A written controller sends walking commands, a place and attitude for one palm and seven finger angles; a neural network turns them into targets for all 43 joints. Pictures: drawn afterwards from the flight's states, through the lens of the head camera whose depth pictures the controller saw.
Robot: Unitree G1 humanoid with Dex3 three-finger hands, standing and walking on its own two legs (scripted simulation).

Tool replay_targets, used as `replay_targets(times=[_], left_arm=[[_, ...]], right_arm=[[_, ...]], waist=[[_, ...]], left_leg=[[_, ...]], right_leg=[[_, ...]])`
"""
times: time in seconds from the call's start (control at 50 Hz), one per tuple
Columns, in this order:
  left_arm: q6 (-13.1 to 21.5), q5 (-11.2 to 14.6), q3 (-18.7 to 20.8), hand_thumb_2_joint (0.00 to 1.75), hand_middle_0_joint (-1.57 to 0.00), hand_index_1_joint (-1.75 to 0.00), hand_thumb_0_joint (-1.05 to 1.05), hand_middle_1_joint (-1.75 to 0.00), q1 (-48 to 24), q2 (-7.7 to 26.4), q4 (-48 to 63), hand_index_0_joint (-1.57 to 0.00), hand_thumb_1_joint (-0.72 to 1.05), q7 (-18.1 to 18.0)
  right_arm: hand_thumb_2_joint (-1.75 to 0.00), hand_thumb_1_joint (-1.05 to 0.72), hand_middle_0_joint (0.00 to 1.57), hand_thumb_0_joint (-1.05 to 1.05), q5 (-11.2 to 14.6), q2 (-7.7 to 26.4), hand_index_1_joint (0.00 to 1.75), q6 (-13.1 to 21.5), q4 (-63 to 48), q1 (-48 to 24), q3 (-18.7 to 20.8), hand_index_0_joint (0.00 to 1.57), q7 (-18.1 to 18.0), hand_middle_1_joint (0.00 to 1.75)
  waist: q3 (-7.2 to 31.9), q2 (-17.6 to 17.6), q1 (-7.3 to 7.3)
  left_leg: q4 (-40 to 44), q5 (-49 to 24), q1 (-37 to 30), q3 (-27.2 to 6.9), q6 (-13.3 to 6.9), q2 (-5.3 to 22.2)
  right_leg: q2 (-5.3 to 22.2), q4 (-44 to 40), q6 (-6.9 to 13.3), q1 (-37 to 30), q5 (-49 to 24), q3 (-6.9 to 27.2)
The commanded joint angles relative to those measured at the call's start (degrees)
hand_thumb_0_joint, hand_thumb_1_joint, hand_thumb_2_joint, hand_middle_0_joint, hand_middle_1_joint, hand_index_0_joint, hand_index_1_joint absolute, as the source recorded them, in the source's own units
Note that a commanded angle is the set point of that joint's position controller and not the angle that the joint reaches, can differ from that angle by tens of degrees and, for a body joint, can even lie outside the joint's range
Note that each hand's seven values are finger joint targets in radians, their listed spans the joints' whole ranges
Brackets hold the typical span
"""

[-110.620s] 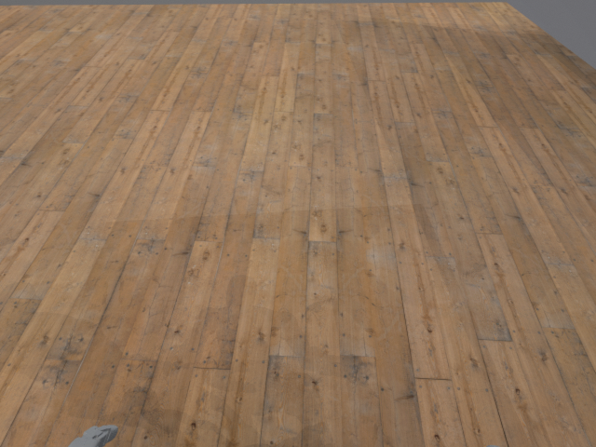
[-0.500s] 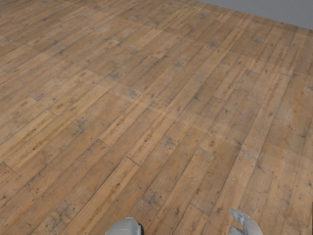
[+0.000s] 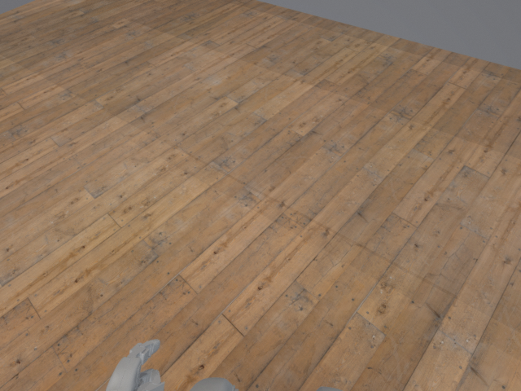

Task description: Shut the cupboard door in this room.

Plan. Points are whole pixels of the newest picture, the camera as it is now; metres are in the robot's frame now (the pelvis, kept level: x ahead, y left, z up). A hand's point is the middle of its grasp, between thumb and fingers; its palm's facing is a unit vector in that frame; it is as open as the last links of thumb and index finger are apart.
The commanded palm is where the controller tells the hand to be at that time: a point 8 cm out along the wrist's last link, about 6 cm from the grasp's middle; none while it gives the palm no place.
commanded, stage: turn to face it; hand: left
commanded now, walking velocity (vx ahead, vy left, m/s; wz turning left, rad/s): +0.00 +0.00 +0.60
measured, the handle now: out of the picture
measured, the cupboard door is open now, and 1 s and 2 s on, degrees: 21 21 21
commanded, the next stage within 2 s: none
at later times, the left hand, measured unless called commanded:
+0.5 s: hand out of the picture +0.08 +0.22 -0.17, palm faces +0.05 -0.98 -0.18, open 7.4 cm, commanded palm none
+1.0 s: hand (152, 317) +0.27 +0.23 -0.17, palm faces -0.33 -0.92 -0.23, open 7.4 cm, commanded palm none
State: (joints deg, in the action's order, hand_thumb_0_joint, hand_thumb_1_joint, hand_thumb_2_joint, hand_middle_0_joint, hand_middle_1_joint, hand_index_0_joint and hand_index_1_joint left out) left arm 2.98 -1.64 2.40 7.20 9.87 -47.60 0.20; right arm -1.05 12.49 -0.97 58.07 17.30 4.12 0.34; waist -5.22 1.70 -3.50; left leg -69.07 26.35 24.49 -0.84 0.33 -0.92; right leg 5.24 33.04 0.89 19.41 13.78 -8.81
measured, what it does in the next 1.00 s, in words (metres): walks ahead, turning right: left foot, then right foot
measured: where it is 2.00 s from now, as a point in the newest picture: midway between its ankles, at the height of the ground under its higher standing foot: outside the picture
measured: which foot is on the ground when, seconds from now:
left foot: up 0.00-0.24, down 0.26-0.60, up 0.62-0.90, down 0.92-1.00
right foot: down 0.00-0.30, up 0.32-0.58, down 0.60-0.92, up 0.94-1.00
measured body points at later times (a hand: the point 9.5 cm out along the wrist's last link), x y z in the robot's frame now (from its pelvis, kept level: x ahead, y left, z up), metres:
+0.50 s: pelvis +0.09 +0.03 +0.00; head +0.12 +0.04 +0.45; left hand +0.08 +0.27 -0.15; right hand +0.22 -0.19 -0.13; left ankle +0.09 +0.13 -0.73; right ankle +0.07 -0.09 -0.70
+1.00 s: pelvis +0.11 +0.05 +0.00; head +0.16 +0.07 +0.45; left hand +0.29 +0.27 -0.15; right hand +0.09 -0.22 -0.12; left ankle +0.16 +0.16 -0.73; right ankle +0.07 -0.07 -0.69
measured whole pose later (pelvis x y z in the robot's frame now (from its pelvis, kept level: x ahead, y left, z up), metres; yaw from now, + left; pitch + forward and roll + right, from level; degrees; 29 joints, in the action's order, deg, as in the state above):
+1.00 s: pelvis +0.11 +0.05 +0.00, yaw -22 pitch +1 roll -1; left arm -4.3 -1.4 5.1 10.0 16.2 -51.5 1.3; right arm -1.6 13.1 -0.5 50.9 11.7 1.4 -1.6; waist -4.0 -2.7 0.0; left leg -32.6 16.6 16.3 3.1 -0.1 3.0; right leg -2.5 50.3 -1.4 24.8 27.4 3.6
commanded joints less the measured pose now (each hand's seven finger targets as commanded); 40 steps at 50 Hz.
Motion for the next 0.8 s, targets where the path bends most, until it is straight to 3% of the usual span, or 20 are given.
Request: replay_targets(times=[0.0,0.08,0.16,0.18,0.2,0.22,0.24,0.26,0.3,0.32,0.38,0.46,0.54,0.56,0.58,0.6,0.62,0.66,0.7,0.78], left_arm=[[0.36,0.17,2.66,0.9,-0.2,-0.3,0.0,-0.3,7.38,8.19,0.44,-0.2,0.9,-1.62],[0.41,0.07,2.72,0.9,-0.2,-0.3,0.0,-0.3,9.86,8.37,-1.74,-0.2,0.9,-1.83],[-0.18,-0.17,1.9,0.9,-0.2,-0.3,0.0,-0.3,11.89,7.71,-4.77,-0.2,0.9,-1.93],[-0.34,0.31,1.44,0.9,-0.2,-0.3,0.0,-0.3,11.51,7.84,-5.35,-0.2,0.9,-1.96],[-0.5,0.72,1.07,0.9,-0.2,-0.3,0.0,-0.3,10.95,7.38,-5.89,-0.2,0.9,-2.03],[-0.91,1.02,0.31,0.9,-0.2,-0.3,0.0,-0.3,12.17,5.54,-5.99,-0.2,0.9,-2.07],[-1.51,1.05,-0.15,0.9,-0.2,-0.3,0.0,-0.3,13.65,3.44,-6.17,-0.2,0.9,-2.26],[-2.26,0.76,-0.17,0.9,-0.2,-0.3,0.0,-0.3,13.74,3.64,-6.37,-0.2,0.9,-2.09],[-3.84,1.22,0.5,0.9,-0.2,-0.3,0.0,-0.3,10.2,4.89,-6.96,-0.2,0.9,-1.34],[-4.28,1.26,1.14,0.9,-0.2,-0.3,0.0,-0.3,9.42,5.73,-7.09,-0.2,0.9,-1.06],[-5.15,0.87,2.13,0.9,-0.2,-0.3,0.0,-0.3,10.17,5.06,-7.28,-0.2,0.9,-0.16],[-5.63,0.23,2.95,0.9,-0.2,-0.3,0.0,-0.3,11.47,4.13,-6.06,-0.2,0.9,0.51],[-5.33,-0.07,3.89,0.9,-0.2,-0.3,0.0,-0.3,13.68,5.21,-4.86,-0.2,0.9,0.71],[-4.84,-0.25,4.43,0.9,-0.2,-0.3,0.0,-0.3,15.15,7.61,-4.75,-0.2,0.9,0.44],[-4.17,-0.84,5.15,0.9,-0.2,-0.3,0.0,-0.3,15.53,12.57,-4.43,-0.2,0.9,-0.06],[-4.01,-0.17,5.16,0.9,-0.2,-0.3,0.0,-0.3,17.32,15.41,-4.43,-0.2,0.9,-0.36],[-3.77,-0.1,5.41,0.9,-0.2,-0.3,0.0,-0.3,16.39,14.76,-4.43,-0.2,0.9,-1.12],[-4.03,0.09,4.97,0.9,-0.2,-0.3,0.0,-0.3,10.26,12.56,-2.91,-0.2,0.9,-1.75],[-3.91,-0.17,4.65,0.9,-0.2,-0.3,0.0,-0.3,8.24,12.31,-1.52,-0.2,0.9,-1.71],[-4.46,-0.35,4.89,0.9,-0.2,-0.3,0.0,-0.3,6.82,14.61,-0.91,-0.2,0.9,-1.07]], right_arm=[[-0.9,-0.9,0.2,0.0,-0.21,1.41,0.3,-0.09,-5.54,-1.08,0.33,0.2,1.1,0.3],[-0.9,-0.9,0.2,0.0,-0.25,-0.44,0.3,-0.57,-6.5,-3.43,-0.55,0.2,1.23,0.3],[-0.9,-0.9,0.2,0.0,-0.21,-2.23,0.3,0.93,-6.14,-4.73,-2.08,0.2,0.6,0.3],[-0.9,-0.9,0.2,0.0,-0.27,-1.3,0.3,1.36,-5.33,-3.39,-2.27,0.2,0.4,0.3],[-0.9,-0.9,0.2,0.0,-0.39,0.67,0.3,1.97,-4.03,-1.27,-2.13,0.2,0.3,0.3],[-0.9,-0.9,0.2,0.0,-0.56,5.34,0.3,2.73,-3.21,0.17,-1.59,0.2,-0.06,0.3],[-0.9,-0.9,0.2,0.0,-0.41,8.77,0.3,2.56,-2.77,0.2,-1.17,0.2,-0.67,0.3],[-0.9,-0.9,0.2,0.0,-0.35,10.07,0.3,1.99,-3.27,-1.75,-0.99,0.2,-1.28,0.3],[-0.9,-0.9,0.2,0.0,-0.56,9.71,0.3,1.81,-3.02,-2.92,-0.97,0.2,-2.87,0.3],[-0.9,-0.9,0.2,0.0,-0.5,9.44,0.3,1.57,-3.27,-3.63,-0.9,0.2,-3.27,0.3],[-0.9,-0.9,0.2,0.0,-0.52,9.53,0.3,0.6,-5.5,-8.52,-0.33,0.2,-3.19,0.3],[-0.9,-0.9,0.2,0.0,-0.44,9.25,0.3,-0.18,-6.41,-10.91,0.52,0.2,-2.65,0.3],[-0.9,-0.9,0.2,0.0,-0.17,8.83,0.3,-0.46,-7.2,-11.94,1.2,0.2,-2.29,0.3],[-0.9,-0.9,0.2,0.0,0.05,7.59,0.3,-0.56,-7.85,-12.29,1.32,0.2,-1.97,0.3],[-0.9,-0.9,0.2,0.0,0.51,4.02,0.3,-0.56,-9.36,-12.09,0.91,0.2,-1.7,0.3],[-0.9,-0.9,0.2,0.0,0.54,3.31,0.3,-1.14,-10.97,-14.6,0.31,0.2,-1.6,0.3],[-0.9,-0.9,0.2,0.0,0.36,3.8,0.3,-1.44,-11.47,-15.77,0.39,0.2,-1.83,0.3],[-0.9,-0.9,0.2,0.0,0.43,5.03,0.3,-0.99,-10.51,-14.13,0.63,0.2,-1.76,0.3],[-0.9,-0.9,0.2,0.0,0.31,4.25,0.3,-0.63,-10.11,-12.12,0.1,0.2,-1.56,0.3],[-0.9,-0.9,0.2,0.0,0.57,3.7,0.3,-0.55,-10.34,-10.07,-0.37,0.2,-1.5,0.3]], waist=[[7.19,-10.85,2.37],[8.34,-9.38,2.82],[8.49,-10.93,4.25],[9.06,-10.28,3.29],[10.61,-8.44,1.98],[12.4,-0.35,2.06],[12.94,7.52,2.3],[9.15,8.85,2.12],[7.41,14.62,0.84],[7.61,13.34,0.89],[7.06,5.94,2.72],[4.56,6.2,4.05],[3.78,4.79,6.09],[4.34,-1.03,7.02],[5.2,-15.0,7.47],[4.48,-16.3,9.56],[4.64,-17.07,8.57],[5.67,-12.47,6.13],[8.83,-8.43,5.18],[7.35,-8.18,5.09]], left_leg=[[-1.87,-5.77,8.57,0.38,1.57,4.36],[9.88,-6.56,7.29,2.78,1.77,3.89],[31.67,-10.13,-3.69,6.05,0.74,1.47],[37.69,-15.61,-9.52,6.21,0.7,0.85],[44.22,-24.49,-17.99,5.5,0.63,2.31],[43.0,-41.13,-25.7,-0.25,-1.23,9.57],[42.37,-49.54,-26.29,-5.64,-5.45,17.54],[43.63,-48.19,-23.7,-5.89,-7.79,20.69],[46.49,-57.01,-25.2,-6.51,-9.83,21.87],[45.87,-58.98,-25.29,-4.98,-10.63,22.63],[46.34,-45.21,-20.74,-0.23,-10.62,22.53],[48.14,-24.8,-13.31,2.96,-8.51,21.49],[40.74,-18.84,-9.83,7.24,-4.97,19.18],[34.21,-13.69,-6.87,9.51,-2.4,15.47],[23.12,0.37,0.67,14.07,1.13,7.37],[10.8,10.59,5.01,7.99,2.04,2.63],[4.54,8.6,8.98,1.92,1.88,3.29],[1.73,1.48,10.98,-1.28,2.41,5.33],[8.05,0.24,6.51,0.16,3.08,4.84],[21.59,-0.75,0.14,2.21,3.28,3.08]], right_leg=[[15.45,-14.66,4.56,-10.94,-29.02,5.16],[14.53,-13.33,5.12,-14.61,-36.26,1.56],[11.09,-9.35,5.58,-14.95,-39.01,3.44],[9.16,-8.36,4.53,-13.14,-36.37,3.13],[7.5,-6.44,2.66,-9.42,-30.19,3.08],[4.0,-4.12,-0.3,-3.63,-15.26,2.56],[1.39,-4.26,-2.19,-1.8,3.4,2.28],[-0.43,-0.57,-2.49,-0.16,12.74,2.61],[-1.81,11.1,-2.85,4.13,18.67,5.12],[-1.36,15.78,-2.52,4.84,19.84,6.77],[-1.53,17.39,-2.52,3.85,17.12,6.44],[-2.98,12.67,-2.62,0.15,10.68,3.52],[-3.84,0.58,-1.45,-5.0,-1.43,3.78],[-0.88,-4.98,0.58,-7.69,-8.45,10.74],[10.32,-12.0,5.54,-11.3,-17.41,26.51],[15.81,-17.17,11.74,-10.27,-20.78,35.37],[14.86,-17.5,12.87,-11.08,-19.53,37.6],[12.0,-14.78,12.21,-12.88,-17.17,31.53],[9.56,-12.68,10.81,-12.91,-19.09,26.59],[7.62,-12.53,10.13,-9.3,-15.67,27.09]])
